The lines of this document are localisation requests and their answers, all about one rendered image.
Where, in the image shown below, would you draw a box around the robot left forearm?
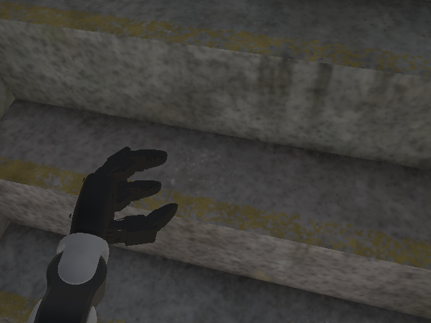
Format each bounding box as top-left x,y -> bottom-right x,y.
27,233 -> 109,323

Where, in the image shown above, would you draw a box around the robot left hand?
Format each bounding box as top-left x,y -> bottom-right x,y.
69,147 -> 178,246

